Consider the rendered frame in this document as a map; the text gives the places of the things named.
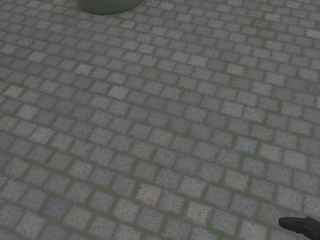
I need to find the robot right hand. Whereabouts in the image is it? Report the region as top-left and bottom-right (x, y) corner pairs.
(278, 216), (320, 240)

